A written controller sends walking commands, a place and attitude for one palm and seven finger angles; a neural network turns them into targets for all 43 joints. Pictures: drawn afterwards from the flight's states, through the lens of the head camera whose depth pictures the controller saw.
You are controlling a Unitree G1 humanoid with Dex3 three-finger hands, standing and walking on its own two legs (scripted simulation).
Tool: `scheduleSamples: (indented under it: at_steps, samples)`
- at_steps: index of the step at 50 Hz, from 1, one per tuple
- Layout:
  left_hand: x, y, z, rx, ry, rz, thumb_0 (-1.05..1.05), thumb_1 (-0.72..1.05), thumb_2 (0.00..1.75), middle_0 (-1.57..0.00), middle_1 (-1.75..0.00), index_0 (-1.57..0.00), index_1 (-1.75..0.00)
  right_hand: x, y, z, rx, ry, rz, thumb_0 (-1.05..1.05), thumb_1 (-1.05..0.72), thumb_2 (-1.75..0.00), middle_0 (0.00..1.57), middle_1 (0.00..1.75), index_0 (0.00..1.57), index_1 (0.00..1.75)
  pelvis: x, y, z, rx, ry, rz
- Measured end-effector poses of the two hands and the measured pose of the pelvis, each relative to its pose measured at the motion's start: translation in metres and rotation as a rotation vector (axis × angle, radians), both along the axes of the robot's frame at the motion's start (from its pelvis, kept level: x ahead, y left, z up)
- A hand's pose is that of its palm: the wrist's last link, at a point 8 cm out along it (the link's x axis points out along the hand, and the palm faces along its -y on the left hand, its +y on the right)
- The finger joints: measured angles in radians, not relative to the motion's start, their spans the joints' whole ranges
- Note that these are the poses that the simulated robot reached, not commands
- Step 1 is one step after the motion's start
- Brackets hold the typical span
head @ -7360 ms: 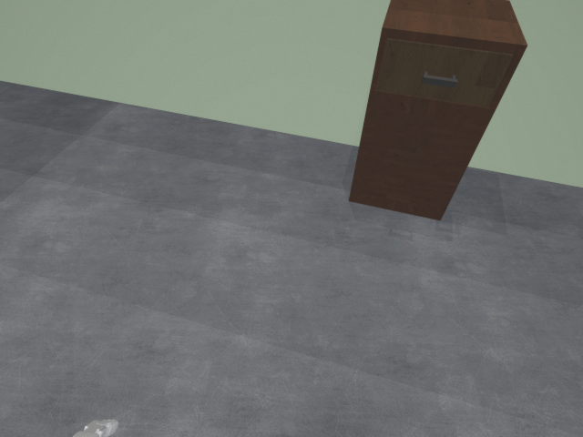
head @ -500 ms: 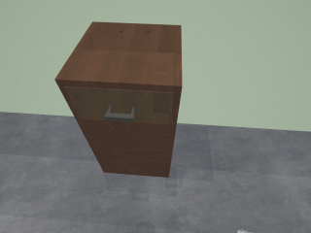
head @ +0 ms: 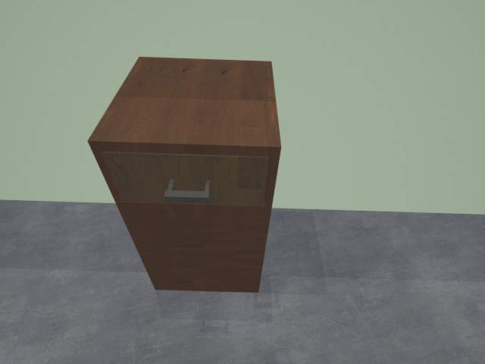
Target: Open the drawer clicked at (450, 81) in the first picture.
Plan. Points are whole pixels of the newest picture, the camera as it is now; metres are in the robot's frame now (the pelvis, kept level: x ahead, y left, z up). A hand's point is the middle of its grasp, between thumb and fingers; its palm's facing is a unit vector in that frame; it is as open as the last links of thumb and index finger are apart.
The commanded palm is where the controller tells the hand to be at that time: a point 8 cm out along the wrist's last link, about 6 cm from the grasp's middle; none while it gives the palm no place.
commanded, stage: look again from close up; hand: left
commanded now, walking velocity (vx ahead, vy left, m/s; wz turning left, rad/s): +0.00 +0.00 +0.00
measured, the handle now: (188, 190) +0.53 +0.16 -0.08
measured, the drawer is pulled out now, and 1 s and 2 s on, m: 0.00 0.00 0.00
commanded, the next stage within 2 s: raise the hand with hooked fingers in 0.48 s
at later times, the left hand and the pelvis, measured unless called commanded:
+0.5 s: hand out of the picture -0.02 +0.16 -0.17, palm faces +0.04 -0.99 -0.16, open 7.4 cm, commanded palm none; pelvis -0.01 +0.01 +0.01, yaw +0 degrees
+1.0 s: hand (136, 341) +0.17 +0.18 -0.05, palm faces -0.02 -0.28 -0.96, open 8.6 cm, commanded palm +0.14 +0.22 -0.01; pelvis +0.00 +0.00 -0.03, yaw +0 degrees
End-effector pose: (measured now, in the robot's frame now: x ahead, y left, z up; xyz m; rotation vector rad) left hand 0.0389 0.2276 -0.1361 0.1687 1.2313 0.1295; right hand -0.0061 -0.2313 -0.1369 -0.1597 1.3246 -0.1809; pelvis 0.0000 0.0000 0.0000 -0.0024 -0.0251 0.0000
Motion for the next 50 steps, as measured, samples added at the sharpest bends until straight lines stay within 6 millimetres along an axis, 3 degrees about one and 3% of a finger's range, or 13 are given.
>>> scheduleSamples:
  at_steps: [5,10,20,30,32,36,40,42,44,46,50]
  samples:
    - [-0.008,0.001,0.001,0.008,0.012,0.009,0.01,0.92,0.89,-0.21,-0.3,-0.2,-0.3,-0.02,0.014,-0.003,0.04,0.053,-0.017,0.01,-0.91,-0.9,0.2,0.3,0.2,0.3,-0.003,0.001,0.002,0.001,-0.007,0.001]
    - [-0.024,0.0,0.001,0.011,0.048,0.023,0.01,0.92,0.89,-0.2,-0.3,-0.2,-0.3,-0.028,0.022,-0.005,0.062,0.074,-0.027,0.01,-0.91,-0.9,0.2,0.3,0.2,0.3,-0.006,0.002,0.004,0.002,-0.007,0.0]
    - [-0.057,-0.009,-0.004,-0.02,0.129,0.055,0.01,0.91,0.9,-0.2,-0.29,-0.2,-0.3,-0.027,0.026,-0.004,0.059,0.073,-0.026,0.01,-0.91,-0.9,0.2,0.3,0.2,0.3,-0.008,0.006,0.005,0.002,-0.01,0.0]
    - [-0.075,-0.016,-0.007,-0.041,0.169,0.069,0.01,0.9,0.9,-0.2,-0.3,-0.2,-0.3,-0.019,0.029,-0.003,0.053,0.064,-0.008,0.01,-0.91,-0.9,0.2,0.3,0.2,0.3,-0.009,0.01,0.005,0.001,-0.008,-0.001]
    - [-0.052,-0.008,0.007,0.034,0.074,-0.043,0.03,0.92,0.89,-0.21,-0.3,-0.2,-0.3,-0.006,0.026,0.0,0.027,-0.037,0.003,0.01,-0.91,-0.9,0.2,0.3,0.2,0.3,-0.011,0.01,0.003,0.011,-0.02,-0.02]
    - [0.016,0.022,0.069,0.327,-0.283,-0.197,0.07,0.93,0.88,-0.21,-0.32,-0.21,-0.32,0.039,0.005,0.01,-0.04,-0.345,-0.015,0.03,-0.94,-0.9,0.2,0.3,0.2,0.3,-0.01,0.01,-0.004,0.025,-0.011,-0.002]
    - [0.096,0.012,0.133,0.659,-0.636,-0.48,0.06,0.86,0.86,-0.21,-0.35,-0.2,-0.35,0.103,-0.012,0.025,-0.069,-0.586,0.095,0.03,-0.93,-0.9,0.2,0.3,0.2,0.3,-0.013,0.009,-0.014,0.028,0.032,0.034]
    - [0.123,-0.001,0.154,0.809,-0.777,-0.583,0.05,0.81,0.84,-0.21,-0.37,-0.21,-0.38,0.135,-0.017,0.035,-0.075,-0.657,0.148,0.02,-0.93,-0.9,0.2,0.3,0.2,0.3,-0.013,0.008,-0.018,0.032,0.058,0.03]
    - [0.136,-0.015,0.163,0.897,-0.861,-0.661,0.04,0.77,0.82,-0.21,-0.4,-0.21,-0.4,0.166,-0.02,0.046,-0.071,-0.691,0.18,0.02,-0.92,-0.9,0.2,0.3,0.2,0.3,-0.011,0.007,-0.021,0.043,0.08,0.011]
    - [0.137,-0.026,0.16,0.932,-0.885,-0.722,0.03,0.72,0.81,-0.21,-0.43,-0.21,-0.43,0.193,-0.02,0.057,-0.062,-0.699,0.207,0.02,-0.92,-0.9,0.2,0.3,0.2,0.3,-0.008,0.004,-0.023,0.051,0.097,-0.004]
    - [0.116,-0.033,0.14,0.963,-0.829,-0.8,0.01,0.62,0.77,-0.23,-0.48,-0.22,-0.49,0.24,-0.008,0.07,-0.044,-0.692,0.293,0.02,-0.91,-0.9,0.2,0.3,0.2,0.3,-0.001,-0.003,-0.026,0.054,0.128,-0.008]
